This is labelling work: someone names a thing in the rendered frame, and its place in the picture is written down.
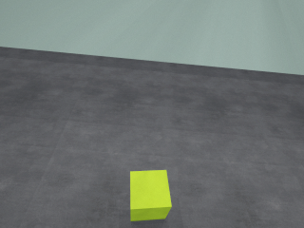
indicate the carton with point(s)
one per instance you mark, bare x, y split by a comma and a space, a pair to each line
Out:
149, 195

